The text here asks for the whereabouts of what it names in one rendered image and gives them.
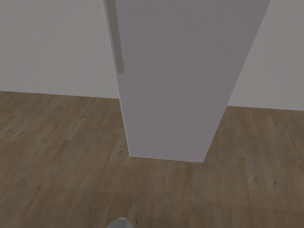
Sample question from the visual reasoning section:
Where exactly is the handle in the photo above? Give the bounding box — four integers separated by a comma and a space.
105, 0, 124, 74

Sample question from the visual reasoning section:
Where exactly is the left robot thigh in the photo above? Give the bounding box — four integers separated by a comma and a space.
107, 218, 134, 228

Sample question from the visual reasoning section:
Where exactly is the fridge door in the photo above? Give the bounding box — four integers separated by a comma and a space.
103, 0, 271, 162

